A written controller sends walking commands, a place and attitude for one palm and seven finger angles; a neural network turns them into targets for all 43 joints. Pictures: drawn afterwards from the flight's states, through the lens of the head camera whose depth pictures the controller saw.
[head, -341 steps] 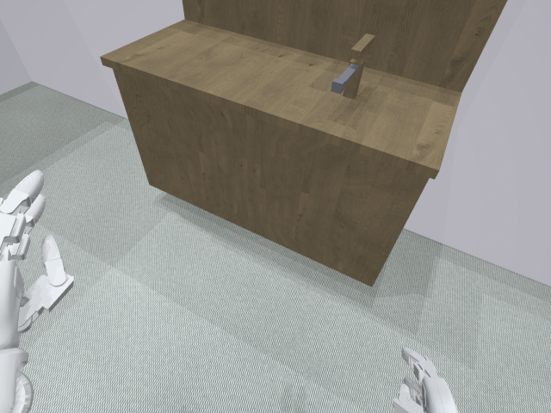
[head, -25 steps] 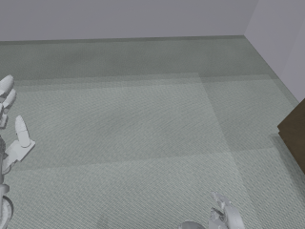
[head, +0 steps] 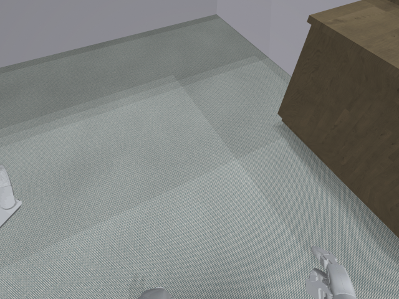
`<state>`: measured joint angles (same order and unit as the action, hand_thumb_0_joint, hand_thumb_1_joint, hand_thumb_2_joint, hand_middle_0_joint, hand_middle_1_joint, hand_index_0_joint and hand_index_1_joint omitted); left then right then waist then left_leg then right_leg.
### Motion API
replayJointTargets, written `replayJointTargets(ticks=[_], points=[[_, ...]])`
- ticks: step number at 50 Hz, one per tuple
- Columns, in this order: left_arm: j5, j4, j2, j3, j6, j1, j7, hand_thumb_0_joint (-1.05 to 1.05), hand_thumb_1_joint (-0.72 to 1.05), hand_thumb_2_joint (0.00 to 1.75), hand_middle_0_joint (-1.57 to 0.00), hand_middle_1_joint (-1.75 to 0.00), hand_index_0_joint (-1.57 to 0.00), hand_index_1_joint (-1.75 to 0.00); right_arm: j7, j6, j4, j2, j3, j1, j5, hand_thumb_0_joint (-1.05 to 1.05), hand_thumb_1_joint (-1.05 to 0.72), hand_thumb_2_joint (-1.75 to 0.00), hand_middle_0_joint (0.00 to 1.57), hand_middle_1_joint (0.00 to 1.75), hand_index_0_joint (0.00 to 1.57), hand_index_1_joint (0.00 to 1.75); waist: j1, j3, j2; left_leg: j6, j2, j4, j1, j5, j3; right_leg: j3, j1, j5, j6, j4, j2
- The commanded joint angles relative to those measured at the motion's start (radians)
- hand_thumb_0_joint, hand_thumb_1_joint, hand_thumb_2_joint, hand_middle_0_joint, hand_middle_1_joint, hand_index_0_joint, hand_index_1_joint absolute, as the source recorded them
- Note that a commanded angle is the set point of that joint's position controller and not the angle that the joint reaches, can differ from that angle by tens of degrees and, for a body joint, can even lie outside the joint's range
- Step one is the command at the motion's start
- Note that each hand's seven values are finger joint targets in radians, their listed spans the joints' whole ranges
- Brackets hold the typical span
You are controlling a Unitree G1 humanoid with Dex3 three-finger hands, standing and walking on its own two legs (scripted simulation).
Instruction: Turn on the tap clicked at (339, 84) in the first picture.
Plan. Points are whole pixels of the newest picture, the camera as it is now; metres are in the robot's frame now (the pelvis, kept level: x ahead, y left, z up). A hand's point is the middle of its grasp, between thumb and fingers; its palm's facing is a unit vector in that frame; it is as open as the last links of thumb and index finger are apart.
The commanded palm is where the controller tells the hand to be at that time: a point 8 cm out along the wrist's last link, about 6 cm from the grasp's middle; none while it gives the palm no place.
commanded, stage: walk to a spot facing it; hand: left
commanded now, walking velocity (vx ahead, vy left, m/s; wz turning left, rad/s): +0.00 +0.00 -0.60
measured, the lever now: out of the picture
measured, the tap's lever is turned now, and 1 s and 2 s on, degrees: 0 0 0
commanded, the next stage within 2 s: turn to face it in 1.58 s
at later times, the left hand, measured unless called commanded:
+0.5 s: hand (150, 199) +0.23 +0.09 +0.16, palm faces +0.06 -0.84 -0.54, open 7.4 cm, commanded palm +0.17 +0.17 +0.18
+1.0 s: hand (196, 186) +0.25 +0.02 +0.18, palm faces -0.07 -0.94 -0.34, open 7.4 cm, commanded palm +0.22 +0.09 +0.18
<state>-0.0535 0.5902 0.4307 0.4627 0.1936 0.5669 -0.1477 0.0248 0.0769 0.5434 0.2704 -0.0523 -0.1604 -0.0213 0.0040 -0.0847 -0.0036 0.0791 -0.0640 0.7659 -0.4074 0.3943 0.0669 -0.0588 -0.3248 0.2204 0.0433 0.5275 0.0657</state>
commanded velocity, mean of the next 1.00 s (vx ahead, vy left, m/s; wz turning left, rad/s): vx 0.19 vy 0.00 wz -0.53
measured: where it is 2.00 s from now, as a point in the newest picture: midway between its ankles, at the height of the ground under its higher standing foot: outside the picture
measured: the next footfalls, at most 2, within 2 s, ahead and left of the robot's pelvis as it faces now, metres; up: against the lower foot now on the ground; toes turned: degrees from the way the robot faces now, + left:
left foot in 0.06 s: +0.05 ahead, +0.13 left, +0.00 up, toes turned +4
right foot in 0.44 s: -0.06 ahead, -0.16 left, +0.00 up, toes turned -24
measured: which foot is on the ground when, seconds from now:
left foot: up 0.00-0.04, down 0.06-0.46, up 0.48-1.00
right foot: down 0.00-0.08, up 0.10-0.42, down 0.44-1.00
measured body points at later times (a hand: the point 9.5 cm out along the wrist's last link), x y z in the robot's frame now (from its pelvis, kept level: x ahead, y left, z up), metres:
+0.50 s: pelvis -0.07 -0.05 -0.01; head +0.00 -0.10 +0.43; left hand +0.22 +0.13 +0.19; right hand +0.03 -0.30 -0.13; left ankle +0.00 +0.12 -0.71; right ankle -0.10 -0.14 -0.74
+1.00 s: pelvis -0.06 -0.07 +0.01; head -0.05 -0.07 +0.46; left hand +0.24 +0.08 +0.20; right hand -0.03 -0.37 -0.07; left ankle +0.02 +0.04 -0.71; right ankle -0.10 -0.14 -0.73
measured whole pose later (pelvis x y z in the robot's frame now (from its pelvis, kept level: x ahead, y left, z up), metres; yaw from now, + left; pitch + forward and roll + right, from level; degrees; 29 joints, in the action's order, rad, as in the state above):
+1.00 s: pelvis -0.06 -0.07 +0.01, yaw -31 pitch +3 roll +1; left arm -0.02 0.48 0.33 0.31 0.21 0.44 -0.15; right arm 0.04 0.02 0.57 0.23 -0.01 -0.21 -0.01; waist -0.03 0.05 -0.04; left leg 0.03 -0.06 0.64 -0.36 0.38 0.08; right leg -0.09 -0.25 0.21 0.07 0.42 0.09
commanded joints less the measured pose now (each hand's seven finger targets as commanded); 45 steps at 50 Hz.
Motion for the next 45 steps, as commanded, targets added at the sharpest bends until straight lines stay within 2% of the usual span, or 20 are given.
replayJointTargets(ticks=[1,2,3,4,5,6,8,9,14,17,19,21,22,23,24,25,27,30,39,45], points=[[0.01,0.176,0.106,0.018,0.023,-0.111,-0.021,0.0,0.9,0.9,-0.2,-0.3,-0.2,-0.3,0.005,-0.051,-0.161,0.057,-0.005,0.036,-0.005,0.0,-0.9,-0.9,0.2,0.3,0.2,0.3,-0.008,0.216,-0.101,-0.029,-0.017,-0.272,0.236,-0.111,-0.014,-0.261,0.022,-0.21,0.066,-0.09,-0.235],[0.015,0.209,0.107,0.005,0.027,-0.15,-0.02,0.0,0.9,0.9,-0.2,-0.3,-0.2,-0.3,0.01,-0.053,-0.166,0.065,-0.009,0.032,-0.003,0.0,-0.9,-0.9,0.2,0.3,0.2,0.3,-0.005,0.192,-0.046,-0.049,-0.062,-0.348,0.323,-0.147,-0.044,-0.245,-0.075,-0.106,0.035,-0.033,-0.192],[0.023,0.237,0.114,0.007,0.037,-0.19,-0.017,0.0,0.9,0.9,-0.2,-0.3,-0.2,-0.3,0.014,-0.056,-0.179,0.084,-0.013,0.036,0.007,0.0,-0.9,-0.9,0.2,0.3,0.2,0.3,-0.01,0.158,0.099,-0.108,-0.2,-0.423,0.366,-0.201,-0.182,-0.179,-0.205,0.088,-0.01,0.095,-0.101],[0.039,0.278,0.147,0.023,0.049,-0.222,-0.018,0.0,0.9,0.9,-0.2,-0.3,-0.2,-0.3,0.017,-0.061,-0.192,0.086,-0.015,0.039,0.01,0.0,-0.9,-0.9,0.2,0.3,0.2,0.3,-0.026,0.149,0.3,-0.181,-0.359,-0.463,0.364,-0.342,-0.283,-0.04,-0.277,0.327,-0.056,0.363,-0.033],[0.054,0.24,0.141,0.018,0.064,-0.219,-0.016,0.0,0.9,0.9,-0.2,-0.3,-0.2,-0.3,0.009,-0.077,-0.184,0.055,-0.004,0.052,0.018,0.0,-0.9,-0.9,0.2,0.3,0.2,0.3,-0.036,0.134,0.305,-0.209,-0.41,-0.509,0.234,-0.237,-0.274,0.023,-0.228,0.33,-0.066,0.588,-0.047],[0.051,0.234,0.151,0.027,0.071,-0.232,-0.02,0.0,0.9,0.9,-0.2,-0.3,-0.2,-0.3,0.006,-0.089,-0.183,0.037,0.011,0.078,0.025,0.0,-0.9,-0.9,0.2,0.3,0.2,0.3,-0.035,0.088,0.333,-0.219,-0.413,-0.528,0.129,-0.172,-0.26,0.009,-0.214,0.292,-0.076,0.688,-0.081],[0.041,0.248,0.087,-0.035,0.063,-0.277,-0.012,0.0,0.9,0.9,-0.2,-0.3,-0.2,-0.3,-0.013,-0.098,-0.167,0.049,0.0,0.053,0.016,0.0,-0.9,-0.9,0.2,0.3,0.2,0.3,-0.02,0.042,0.301,-0.201,-0.357,-0.49,0.117,-0.214,-0.108,0.036,-0.236,0.235,-0.089,0.711,-0.11],[0.044,0.282,0.1,-0.034,0.06,-0.321,-0.01,0.0,0.9,0.9,-0.2,-0.3,-0.2,-0.3,-0.02,-0.106,-0.161,0.05,-0.003,0.053,0.01,0.0,-0.9,-0.9,0.2,0.3,0.2,0.3,-0.024,0.053,0.287,-0.175,-0.341,-0.477,0.141,-0.224,-0.03,0.069,-0.234,0.202,-0.099,0.674,-0.118],[0.031,0.147,0.064,-0.031,0.047,-0.225,-0.009,0.0,0.9,0.9,-0.2,-0.3,-0.2,-0.3,-0.035,-0.133,-0.158,0.063,-0.006,0.013,0.004,0.0,-0.9,-0.9,0.2,0.3,0.2,0.3,-0.004,0.068,0.283,-0.138,-0.334,-0.464,0.167,-0.248,0.04,0.178,-0.117,0.211,-0.115,0.385,-0.096],[0.015,0.139,0.071,-0.01,0.05,-0.197,0.0,0.0,0.9,0.9,-0.2,-0.3,-0.2,-0.3,-0.037,-0.146,-0.161,0.064,-0.007,-0.008,0.003,0.0,-0.9,-0.9,0.2,0.3,0.2,0.3,0.0,0.13,0.286,-0.124,-0.338,-0.387,0.254,-0.424,0.081,0.215,-0.066,0.223,-0.114,0.217,-0.072],[0.014,0.141,0.077,0.003,0.043,-0.149,0.0,0.0,0.9,0.9,-0.2,-0.3,-0.2,-0.3,-0.041,-0.151,-0.162,0.062,-0.009,-0.026,0.001,0.0,-0.9,-0.9,0.2,0.3,0.2,0.3,-0.002,0.187,0.292,-0.096,-0.31,-0.289,0.312,-0.523,0.121,0.236,0.001,0.137,-0.105,0.069,-0.048],[0.016,0.192,0.108,0.021,0.046,-0.145,0.001,0.0,0.9,0.9,-0.2,-0.3,-0.2,-0.3,-0.047,-0.152,-0.165,0.059,-0.008,-0.026,-0.008,0.0,-0.9,-0.9,0.2,0.3,0.2,0.3,-0.011,0.237,0.192,-0.062,-0.267,-0.12,0.264,-0.462,0.142,0.196,0.158,-0.074,-0.081,-0.112,-0.076],[0.023,0.209,0.157,0.05,0.054,-0.146,-0.005,0.0,0.9,0.9,-0.2,-0.3,-0.2,-0.3,-0.045,-0.148,-0.169,0.034,-0.004,-0.028,-0.012,0.0,-0.9,-0.9,0.2,0.3,0.2,0.3,-0.011,0.263,-0.016,-0.032,-0.188,0.063,0.125,-0.217,0.155,0.045,0.289,-0.353,-0.027,-0.15,-0.201],[0.016,0.211,0.229,0.119,0.059,-0.113,-0.019,0.0,0.9,0.9,-0.2,-0.3,-0.2,-0.3,-0.034,-0.143,-0.195,0.004,0.018,0.019,-0.005,0.0,-0.9,-0.9,0.2,0.3,0.2,0.3,-0.031,0.282,-0.251,0.006,-0.058,0.263,-0.165,0.248,0.12,-0.238,0.432,-0.882,0.078,-0.078,-0.368],[0.004,0.174,0.225,0.144,0.046,-0.068,-0.029,0.0,0.9,0.9,-0.2,-0.3,-0.2,-0.3,-0.028,-0.136,-0.183,0.008,0.024,0.058,-0.006,0.0,-0.9,-0.9,0.2,0.3,0.2,0.3,-0.045,0.314,-0.242,0.014,-0.047,0.414,-0.263,0.253,-0.003,-0.264,0.454,-1.034,0.104,-0.041,-0.418],[-0.012,0.234,0.217,0.12,0.04,-0.06,-0.021,0.0,0.9,0.9,-0.2,-0.3,-0.2,-0.3,-0.032,-0.126,-0.178,0.032,-0.001,0.06,-0.02,0.0,-0.9,-0.9,0.2,0.3,0.2,0.3,-0.028,0.324,-0.253,0.007,-0.073,0.476,-0.275,0.179,-0.079,-0.248,0.45,-0.879,0.103,-0.051,-0.396],[-0.027,0.23,0.211,0.181,0.059,0.065,-0.028,0.0,0.9,0.9,-0.2,-0.3,-0.2,-0.3,-0.024,-0.094,-0.153,0.0,0.021,0.079,-0.004,0.0,-0.9,-0.9,0.2,0.3,0.2,0.3,-0.028,0.316,-0.147,0.018,-0.073,0.551,-0.379,0.08,-0.084,-0.209,0.534,-0.764,0.132,-0.031,-0.354],[-0.019,0.175,0.181,0.187,0.078,0.095,-0.032,0.0,0.9,0.9,-0.2,-0.3,-0.2,-0.3,-0.018,-0.058,-0.123,0.019,0.001,0.101,0.006,0.0,-0.9,-0.9,0.2,0.3,0.2,0.3,-0.018,0.285,-0.066,0.024,-0.069,0.484,-0.353,0.001,-0.066,-0.174,0.453,-0.595,0.128,-0.093,-0.317],[-0.004,0.05,0.102,0.024,0.084,-0.065,-0.015,0.0,0.9,0.9,-0.2,-0.3,-0.2,-0.3,0.0,-0.07,-0.119,0.072,-0.017,0.064,0.004,0.0,-0.9,-0.9,0.2,0.3,0.2,0.3,-0.013,0.187,-0.115,-0.014,-0.041,0.186,-0.21,-0.029,-0.029,-0.282,0.214,-0.063,0.161,-0.258,-0.295],[0.022,0.111,0.135,-0.007,0.087,-0.232,-0.024,0.0,0.9,0.9,-0.2,-0.3,-0.2,-0.3,0.019,-0.101,-0.131,0.06,-0.003,0.083,0.011,0.0,-0.9,-0.9,0.2,0.3,0.2,0.3,-0.043,0.139,-0.086,-0.042,-0.004,-0.012,-0.078,0.012,-0.003,-0.361,0.112,0.134,0.184,-0.316,-0.286]])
